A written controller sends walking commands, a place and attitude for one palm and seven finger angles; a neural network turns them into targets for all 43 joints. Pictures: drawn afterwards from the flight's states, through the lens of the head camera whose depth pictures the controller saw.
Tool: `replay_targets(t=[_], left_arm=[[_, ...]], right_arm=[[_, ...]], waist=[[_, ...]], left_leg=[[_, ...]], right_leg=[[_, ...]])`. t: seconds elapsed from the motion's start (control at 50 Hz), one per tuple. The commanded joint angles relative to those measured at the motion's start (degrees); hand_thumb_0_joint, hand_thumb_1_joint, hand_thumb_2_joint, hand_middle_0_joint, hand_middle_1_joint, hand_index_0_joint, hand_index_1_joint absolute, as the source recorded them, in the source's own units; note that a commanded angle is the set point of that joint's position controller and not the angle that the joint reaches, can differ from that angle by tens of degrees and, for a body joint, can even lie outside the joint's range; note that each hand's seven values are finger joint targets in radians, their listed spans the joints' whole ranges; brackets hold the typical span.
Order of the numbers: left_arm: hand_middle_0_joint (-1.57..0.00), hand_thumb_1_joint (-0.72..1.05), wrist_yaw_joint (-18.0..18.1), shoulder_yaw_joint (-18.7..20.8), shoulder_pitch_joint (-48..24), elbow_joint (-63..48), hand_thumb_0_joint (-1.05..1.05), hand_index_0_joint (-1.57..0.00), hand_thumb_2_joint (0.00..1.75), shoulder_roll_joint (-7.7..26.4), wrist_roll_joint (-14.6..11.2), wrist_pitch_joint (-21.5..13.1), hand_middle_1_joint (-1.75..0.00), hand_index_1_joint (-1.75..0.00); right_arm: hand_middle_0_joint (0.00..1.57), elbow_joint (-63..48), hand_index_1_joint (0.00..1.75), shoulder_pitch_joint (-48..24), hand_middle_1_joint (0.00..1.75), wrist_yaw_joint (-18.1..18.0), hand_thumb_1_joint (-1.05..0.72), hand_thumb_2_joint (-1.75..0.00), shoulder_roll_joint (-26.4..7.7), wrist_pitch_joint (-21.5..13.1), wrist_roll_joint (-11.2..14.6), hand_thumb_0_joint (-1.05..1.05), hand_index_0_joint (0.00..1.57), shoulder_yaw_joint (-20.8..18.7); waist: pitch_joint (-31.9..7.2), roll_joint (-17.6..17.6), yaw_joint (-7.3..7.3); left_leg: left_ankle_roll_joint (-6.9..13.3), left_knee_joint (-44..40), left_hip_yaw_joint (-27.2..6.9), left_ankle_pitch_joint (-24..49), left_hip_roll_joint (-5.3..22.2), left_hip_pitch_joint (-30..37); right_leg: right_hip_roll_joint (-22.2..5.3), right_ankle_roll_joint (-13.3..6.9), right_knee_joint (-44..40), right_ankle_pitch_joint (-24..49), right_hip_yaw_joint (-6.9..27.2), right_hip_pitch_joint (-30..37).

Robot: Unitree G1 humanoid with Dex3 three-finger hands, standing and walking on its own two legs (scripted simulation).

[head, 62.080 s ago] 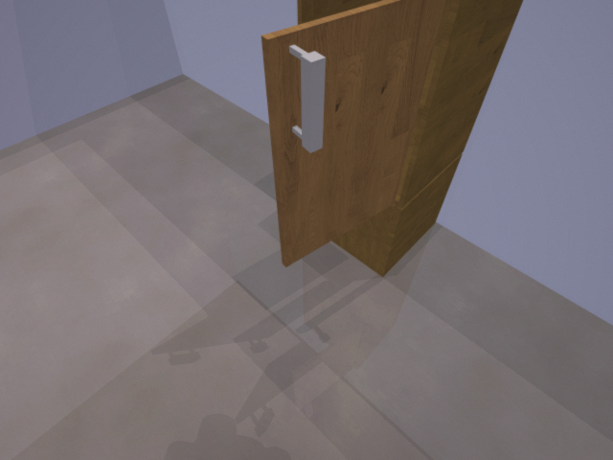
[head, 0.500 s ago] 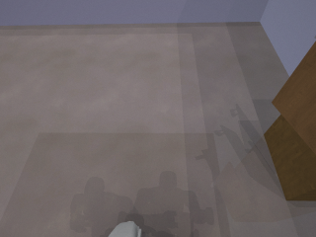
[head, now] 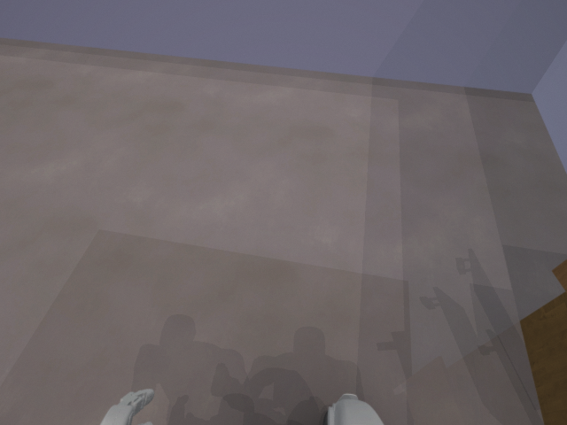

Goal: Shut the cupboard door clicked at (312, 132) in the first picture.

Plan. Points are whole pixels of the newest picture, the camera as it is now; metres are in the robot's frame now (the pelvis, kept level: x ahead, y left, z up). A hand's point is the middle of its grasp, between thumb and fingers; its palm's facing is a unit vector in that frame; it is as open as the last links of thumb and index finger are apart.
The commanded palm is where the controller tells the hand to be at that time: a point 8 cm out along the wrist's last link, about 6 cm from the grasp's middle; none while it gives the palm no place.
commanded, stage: walk to a spot facing it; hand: left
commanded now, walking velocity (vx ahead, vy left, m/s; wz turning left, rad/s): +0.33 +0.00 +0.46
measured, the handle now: out of the picture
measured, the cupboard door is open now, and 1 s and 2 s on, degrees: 18 18 18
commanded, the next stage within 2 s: turn to face it in 0.40 s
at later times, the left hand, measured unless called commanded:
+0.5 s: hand (184, 422) +0.15 +0.17 -0.18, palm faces +0.32 -0.93 -0.20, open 7.3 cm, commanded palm none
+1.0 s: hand (176, 334) +0.29 +0.21 -0.17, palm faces +0.18 -0.96 -0.22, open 7.4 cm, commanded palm none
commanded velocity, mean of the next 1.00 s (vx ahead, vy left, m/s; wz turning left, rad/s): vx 0.04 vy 0.00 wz -0.04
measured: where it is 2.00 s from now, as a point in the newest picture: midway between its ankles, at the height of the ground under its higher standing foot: (275, 387)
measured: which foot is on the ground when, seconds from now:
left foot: down 0.00-0.08, up 0.10-0.52, down 0.54-1.00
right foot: up 0.00-0.04, down 0.06-0.54, up 0.56-0.98, down 1.00-1.00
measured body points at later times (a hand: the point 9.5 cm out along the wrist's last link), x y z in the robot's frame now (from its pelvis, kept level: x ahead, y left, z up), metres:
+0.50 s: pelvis +0.19 -0.01 +0.00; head +0.24 +0.01 +0.44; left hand +0.14 +0.22 -0.16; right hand +0.37 -0.22 -0.14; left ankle +0.25 +0.10 -0.71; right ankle +0.13 -0.13 -0.73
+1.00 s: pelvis +0.27 +0.01 -0.01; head +0.30 +0.01 +0.44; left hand +0.28 +0.26 -0.15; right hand +0.38 -0.22 -0.16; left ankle +0.26 +0.10 -0.74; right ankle +0.28 -0.10 -0.73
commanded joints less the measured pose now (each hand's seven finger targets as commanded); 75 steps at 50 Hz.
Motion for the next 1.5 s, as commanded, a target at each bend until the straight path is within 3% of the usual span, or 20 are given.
replay_targets(t=[0.0,0.02,0.04,0.06,0.1,0.18,0.36,0.48,0.5,0.52,0.54,0.62,0.94,1.0,1.02,1.12,1.32,1.34,1.38,1.48], left_arm=[[-0.20,0.90,0.35,1.43,5.04,-2.90,0.00,-0.20,0.90,5.11,-0.20,-2.51,-0.30,-0.30],[-0.20,0.90,0.78,2.31,13.81,-0.28,0.00,-0.20,0.90,7.82,0.14,-3.19,-0.30,-0.30],[-0.20,0.90,1.55,4.12,22.01,1.56,0.00,-0.20,0.90,14.33,0.90,-3.75,-0.30,-0.30],[-0.20,0.90,2.02,4.01,22.55,1.59,0.00,-0.20,0.90,15.67,0.16,-3.35,-0.30,-0.30],[-0.20,0.90,3.02,2.64,11.51,-0.41,0.00,-0.20,0.90,8.65,0.16,-2.85,-0.30,-0.30],[-0.20,0.90,3.13,0.42,6.32,-1.16,0.00,-0.20,0.90,2.91,0.00,-4.15,-0.30,-0.30],[-0.20,0.90,3.73,0.44,10.03,0.88,0.00,-0.20,0.90,4.72,-0.19,-3.84,-0.30,-0.30],[-0.20,0.90,3.69,1.67,8.90,-0.60,0.00,-0.20,0.90,9.57,-0.38,-2.61,-0.30,-0.30],[-0.20,0.90,3.67,1.02,9.85,-0.76,0.00,-0.20,0.90,7.82,-0.74,-2.38,-0.30,-0.30],[-0.20,0.90,3.44,-0.42,12.59,-2.10,0.00,-0.20,0.90,3.11,-1.99,-1.88,-0.30,-0.30],[-0.20,0.90,4.46,-0.98,10.63,-2.53,0.00,-0.20,0.90,3.86,-1.55,-1.02,-0.30,-0.30],[-0.20,0.90,4.25,-1.32,10.45,1.60,0.00,-0.20,0.90,2.01,-0.36,0.80,-0.30,-0.30],[-0.20,0.90,1.62,1.04,9.97,-0.06,0.00,-0.20,0.90,1.18,0.04,1.94,-0.30,-0.30],[-0.20,0.90,2.69,2.69,13.43,0.44,0.00,-0.20,0.90,10.86,0.69,0.35,-0.30,-0.30],[-0.20,0.90,3.10,2.63,14.19,0.47,0.00,-0.20,0.90,11.83,0.05,0.57,-0.30,-0.30],[-0.20,0.90,3.86,1.99,7.28,-1.34,0.00,-0.20,0.90,7.45,-0.32,0.42,-0.30,-0.30],[-0.20,0.90,3.05,2.63,3.07,-2.09,0.00,-0.20,0.90,10.01,-0.37,1.58,-0.30,-0.30],[-0.20,0.90,2.90,2.29,1.90,-2.80,0.00,-0.20,0.90,8.81,-0.82,1.82,-0.30,-0.30],[-0.20,0.90,2.36,1.19,3.56,-4.74,0.00,-0.20,0.90,4.18,-1.45,2.15,-0.30,-0.30],[-0.20,0.90,0.53,1.96,0.63,-4.61,0.00,-0.20,0.90,5.50,-0.41,3.32,-0.30,-0.30]], right_arm=[[0.20,-2.63,0.30,-1.52,0.30,-0.90,-0.90,-0.90,-10.87,-1.34,0.44,0.00,0.20,-2.67],[0.20,-2.48,0.30,-1.74,0.30,-0.62,-0.90,-0.90,-9.50,-1.64,1.02,0.00,0.20,-2.44],[0.20,-3.42,0.30,1.23,0.30,-0.12,-0.90,-0.90,-5.86,-2.09,1.77,0.00,0.20,-1.90],[0.20,-4.55,0.30,1.25,0.30,-0.34,-0.90,-0.90,-5.56,-1.77,1.77,0.00,0.20,-1.92],[0.20,-3.61,0.30,-1.27,0.30,0.00,-0.90,-0.90,-6.47,-1.23,0.96,0.00,0.20,-2.69],[0.20,-2.27,0.30,-2.19,0.30,1.20,-0.90,-0.90,-2.46,1.01,0.74,0.00,0.20,-1.66],[0.20,-6.95,0.30,-11.65,0.30,2.27,-0.90,-0.90,-1.69,2.67,0.78,0.00,0.20,-0.92],[0.20,-8.12,0.30,-7.11,0.30,2.06,-0.90,-0.90,-6.46,1.73,0.37,0.00,0.20,-1.82],[0.20,-6.88,0.30,-1.23,0.30,1.73,-0.90,-0.90,-9.83,1.11,-0.18,0.00,0.20,-2.42],[0.20,-6.65,0.30,2.30,0.30,0.75,-0.90,-0.90,-16.33,0.52,-0.32,0.00,0.20,-3.63],[0.20,-6.06,0.30,3.04,0.30,-0.42,-0.90,-0.90,-16.94,1.14,0.77,0.00,0.20,-3.03],[0.20,-8.85,0.30,-10.59,0.30,-1.92,-0.90,-0.90,-8.50,0.21,0.29,0.00,0.20,-0.21],[0.20,-6.47,0.30,-11.32,0.30,-1.61,-0.90,-0.90,-10.23,2.64,0.54,0.00,0.20,-3.06],[0.20,-9.88,0.30,-13.64,0.30,-0.69,-0.90,-0.90,-4.25,2.95,1.27,0.00,0.20,-2.25],[0.20,-10.20,0.30,-14.10,0.30,-0.92,-0.90,-0.90,-5.21,3.77,1.15,0.00,0.20,-2.18],[0.20,-8.54,0.30,-12.71,0.30,-0.82,-0.90,-0.90,-5.73,3.21,0.97,0.00,0.20,-2.32],[0.20,-8.71,0.30,-7.47,0.30,-1.73,-0.90,-0.90,-6.25,2.16,1.75,0.00,0.20,-1.87],[0.20,-7.86,0.30,-4.87,0.30,-1.85,-0.90,-0.90,-7.73,1.71,1.60,0.00,0.20,-2.10],[0.20,-8.60,0.30,-1.75,0.30,-2.36,-0.90,-0.90,-16.57,1.16,0.34,0.00,0.20,-3.59],[0.20,-11.26,0.30,-9.08,0.30,-2.64,-0.90,-0.90,-12.62,1.53,-0.31,0.00,0.20,-2.08]], waist=[[-0.53,4.92,4.78],[-4.76,-0.56,8.54],[-12.92,-17.77,11.07],[-14.59,-20.78,9.69],[-5.62,-14.46,5.58],[-3.38,-5.74,0.78],[-1.44,-7.69,1.14],[-6.72,-6.30,-2.29],[-11.79,2.54,-4.41],[-17.52,20.20,-4.30],[-22.10,12.20,-4.74],[-8.06,9.57,1.00],[-5.96,7.93,3.29],[-3.91,-16.12,6.02],[-4.55,-11.94,6.16],[-7.43,-5.11,3.00],[-6.30,-7.78,0.76],[-6.79,-4.92,-0.49],[-8.54,19.54,-0.62],[-3.19,11.57,1.71]], left_leg=[[8.22,2.52,-7.25,19.08,11.15,-12.17],[6.31,14.15,-4.72,17.98,7.69,-18.81],[2.94,34.78,2.14,-0.43,-1.76,-29.25],[3.08,50.61,-0.68,-13.77,-2.85,-33.33],[3.05,58.68,-3.24,-3.35,3.56,-36.95],[0.22,52.85,0.16,4.13,5.48,-32.24],[-1.39,31.90,7.58,5.22,5.33,-34.69],[1.46,13.27,10.71,9.80,0.02,-14.88],[3.80,8.31,3.27,28.03,5.78,-1.74],[13.97,7.36,-20.68,62.16,24.68,10.97],[17.06,6.94,-19.00,64.77,27.06,9.34],[9.82,-2.14,-7.41,27.04,20.09,-9.95],[5.37,7.26,8.42,18.44,20.64,-9.70],[-2.93,33.99,13.50,-15.01,4.80,-29.62],[-2.70,41.61,5.96,-15.29,4.82,-30.99],[-4.35,42.49,2.48,-3.65,5.60,-33.66],[-4.35,10.87,3.80,3.80,2.48,-15.35],[-3.99,4.08,3.17,10.00,4.14,-7.62],[6.40,-3.02,-18.47,25.88,27.36,-0.76],[8.14,-1.66,-5.44,26.44,22.04,-9.38]], right_leg=[[4.41,-1.93,-9.31,2.74,-2.64,19.75],[1.69,-3.10,-12.79,0.25,1.45,33.61],[-14.69,-8.06,-20.29,-9.03,21.77,46.67],[-22.74,-10.99,-28.77,-16.00,35.76,42.75],[-19.52,-9.17,-30.41,-22.75,27.13,30.46],[-13.62,-7.54,-27.35,7.38,1.72,20.18],[-13.98,-7.29,-21.32,37.58,-11.22,29.67],[-14.64,-5.43,-2.64,41.22,-13.91,27.88],[-10.19,-2.89,9.74,24.22,-14.42,19.22],[0.43,0.70,26.30,-25.97,-11.39,1.73],[1.15,-1.37,31.42,-30.04,0.06,4.05],[-1.04,-1.38,23.75,-18.01,3.94,6.02],[4.54,-1.86,-8.50,-3.20,-3.91,14.95],[-14.86,-13.61,-23.64,23.93,25.65,23.76],[-16.73,-17.04,-24.75,18.17,26.34,22.43],[-7.77,-13.79,-19.66,24.37,16.57,28.52],[-3.64,-10.63,-13.55,22.88,18.92,19.14],[-0.78,-7.91,-10.80,16.12,16.73,13.46],[9.75,-1.72,10.42,-26.64,3.30,0.41],[4.25,-0.15,23.78,-19.03,3.13,1.17]])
